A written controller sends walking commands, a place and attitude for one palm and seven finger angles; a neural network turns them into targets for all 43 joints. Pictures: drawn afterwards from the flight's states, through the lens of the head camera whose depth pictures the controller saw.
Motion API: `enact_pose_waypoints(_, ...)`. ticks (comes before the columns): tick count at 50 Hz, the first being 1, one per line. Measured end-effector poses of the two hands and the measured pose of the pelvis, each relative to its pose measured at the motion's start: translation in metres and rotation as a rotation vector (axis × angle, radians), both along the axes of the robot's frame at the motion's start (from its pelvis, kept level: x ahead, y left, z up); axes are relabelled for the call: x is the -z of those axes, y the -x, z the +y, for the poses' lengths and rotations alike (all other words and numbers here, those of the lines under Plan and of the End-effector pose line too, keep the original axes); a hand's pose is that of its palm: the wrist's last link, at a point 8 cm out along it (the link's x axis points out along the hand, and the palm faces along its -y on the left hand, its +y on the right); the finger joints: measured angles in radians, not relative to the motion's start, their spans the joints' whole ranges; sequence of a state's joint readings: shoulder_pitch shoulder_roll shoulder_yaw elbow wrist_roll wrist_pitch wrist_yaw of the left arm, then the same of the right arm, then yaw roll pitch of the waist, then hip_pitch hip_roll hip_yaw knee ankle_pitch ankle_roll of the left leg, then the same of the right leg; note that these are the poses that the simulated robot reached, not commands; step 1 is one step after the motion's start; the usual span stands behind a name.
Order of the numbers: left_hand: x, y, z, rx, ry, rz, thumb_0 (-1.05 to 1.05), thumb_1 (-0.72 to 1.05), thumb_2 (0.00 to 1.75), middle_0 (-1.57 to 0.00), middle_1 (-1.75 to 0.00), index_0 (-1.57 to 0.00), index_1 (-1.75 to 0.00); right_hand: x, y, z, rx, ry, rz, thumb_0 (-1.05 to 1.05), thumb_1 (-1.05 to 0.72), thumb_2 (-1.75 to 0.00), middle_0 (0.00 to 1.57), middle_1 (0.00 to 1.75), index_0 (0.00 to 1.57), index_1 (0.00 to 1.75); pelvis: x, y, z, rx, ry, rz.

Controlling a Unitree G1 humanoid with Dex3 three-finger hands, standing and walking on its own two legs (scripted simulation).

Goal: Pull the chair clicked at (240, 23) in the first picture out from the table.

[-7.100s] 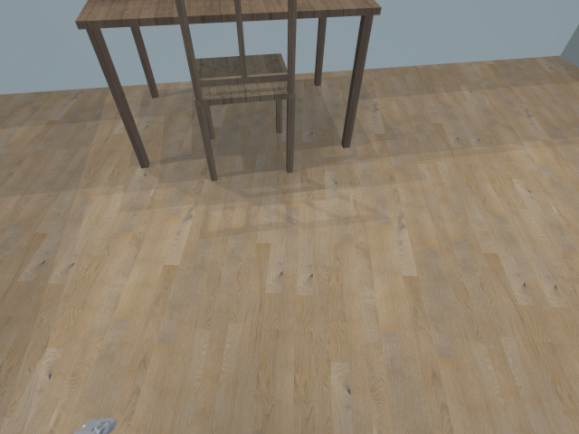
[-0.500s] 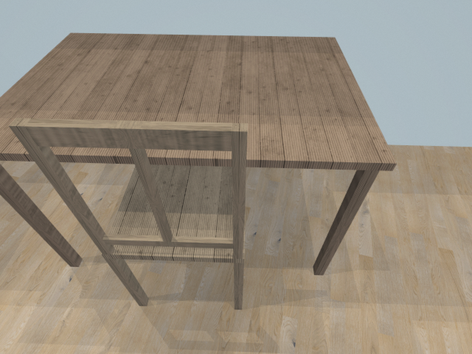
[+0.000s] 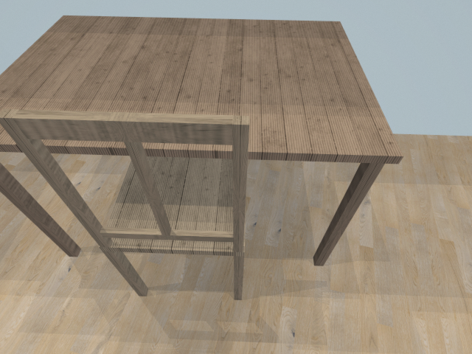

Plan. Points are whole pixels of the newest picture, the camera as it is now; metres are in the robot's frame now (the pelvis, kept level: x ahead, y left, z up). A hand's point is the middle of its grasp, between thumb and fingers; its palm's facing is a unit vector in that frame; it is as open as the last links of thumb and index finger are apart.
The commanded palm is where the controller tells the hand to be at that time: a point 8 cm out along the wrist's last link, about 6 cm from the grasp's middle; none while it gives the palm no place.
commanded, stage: look again from close up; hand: left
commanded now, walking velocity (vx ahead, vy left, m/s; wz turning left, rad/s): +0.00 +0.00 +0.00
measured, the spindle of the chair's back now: (152, 194) +0.44 +0.22 -0.05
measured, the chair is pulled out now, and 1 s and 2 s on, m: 0.00 0.00 0.00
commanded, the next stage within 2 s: raise the hand toward the chair's back in 0.78 s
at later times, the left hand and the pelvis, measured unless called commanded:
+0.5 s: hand out of the picture +0.02 +0.24 -0.18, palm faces +0.00 -0.97 -0.22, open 7.4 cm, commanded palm none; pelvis +0.00 +0.05 +0.00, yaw +0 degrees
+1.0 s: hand out of the picture +0.10 +0.24 -0.10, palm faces +0.20 -0.96 -0.20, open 7.5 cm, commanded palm +0.10 +0.28 -0.07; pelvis -0.01 +0.05 +0.00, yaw +1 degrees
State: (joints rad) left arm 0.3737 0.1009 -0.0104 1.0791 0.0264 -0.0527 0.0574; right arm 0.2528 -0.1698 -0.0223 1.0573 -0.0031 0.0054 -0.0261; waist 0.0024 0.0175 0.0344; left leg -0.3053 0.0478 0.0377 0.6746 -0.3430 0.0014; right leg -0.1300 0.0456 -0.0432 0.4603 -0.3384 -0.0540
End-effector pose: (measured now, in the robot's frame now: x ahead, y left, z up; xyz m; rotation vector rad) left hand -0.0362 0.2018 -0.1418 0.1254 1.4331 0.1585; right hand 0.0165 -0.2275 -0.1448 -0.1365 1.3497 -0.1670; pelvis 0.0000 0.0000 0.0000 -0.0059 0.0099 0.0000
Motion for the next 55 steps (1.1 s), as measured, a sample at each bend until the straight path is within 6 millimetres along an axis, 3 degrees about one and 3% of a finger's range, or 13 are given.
enact_pose_waypoints(5,0.013,-0.016,0.031,0.013,-0.012,-0.037,0.0,0.9,0.9,-0.2,-0.3,-0.2,-0.3,-0.002,-0.018,0.013,-0.023,0.03,-0.082,0.01,-0.92,-0.9,0.19,0.3,0.19,0.29,0.008,0.002,0.015,-0.005,0.005,-0.011)
enact_pose_waypoints(10,0.009,-0.037,0.056,0.021,-0.031,-0.105,0.0,0.9,0.9,-0.2,-0.3,-0.2,-0.3,-0.007,-0.026,0.029,-0.051,0.032,-0.103,0.0,-0.93,-0.9,0.2,0.3,0.2,0.29,0.005,0.003,0.029,-0.004,0.01,-0.016)
enact_pose_waypoints(19,0.002,-0.053,0.083,0.054,-0.047,-0.12,0.0,0.9,0.9,-0.2,-0.3,-0.2,-0.3,-0.011,-0.024,0.046,-0.057,0.025,-0.096,0.0,-0.93,-0.9,0.2,0.3,0.2,0.3,0.001,0.003,0.047,0.003,-0.001,-0.006)
enact_pose_waypoints(33,0.004,-0.038,0.087,0.045,-0.03,-0.049,0.0,0.9,0.9,-0.2,-0.3,-0.2,-0.3,-0.009,0.003,0.056,-0.039,0.021,0.009,0.0,-0.91,-0.9,0.2,0.3,0.2,0.3,-0.002,0.0,0.056,-0.001,-0.007,-0.012)
enact_pose_waypoints(45,0.005,-0.023,0.075,0.038,-0.011,-0.008,0.0,0.9,0.9,-0.2,-0.3,-0.2,-0.3,-0.009,0.008,0.056,-0.032,0.018,0.027,0.0,-0.91,-0.9,0.2,0.3,0.2,0.3,-0.003,0.0,0.055,-0.004,-0.007,-0.009)
enact_pose_waypoints(47,-0.013,-0.05,0.081,-0.055,-0.037,-0.174,0.01,0.9,0.9,-0.2,-0.3,-0.2,-0.3,-0.014,0.0,0.052,-0.039,0.041,-0.056,0.01,-0.91,-0.9,0.2,0.3,0.2,0.3,-0.002,0.004,0.053,-0.01,-0.009,-0.006)
enact_pose_waypoints(52,-0.1,-0.155,0.081,-0.026,-0.079,-0.833,0.01,0.86,0.88,-0.19,-0.29,-0.19,-0.29,-0.026,-0.042,0.04,-0.122,0.027,-0.391,0.01,-0.91,-0.9,0.2,0.3,0.2,0.3,0.006,0.021,0.043,-0.048,-0.046,0.029)
enact_pose_waypoints(55,-0.129,-0.197,0.076,0.009,-0.02,-1.159,0.01,0.82,0.86,-0.19,-0.28,-0.19,-0.28,-0.027,-0.072,0.025,-0.188,0.037,-0.527,0.01,-0.91,-0.9,0.2,0.3,0.2,0.3,0.022,0.033,0.034,-0.059,-0.031,0.095)
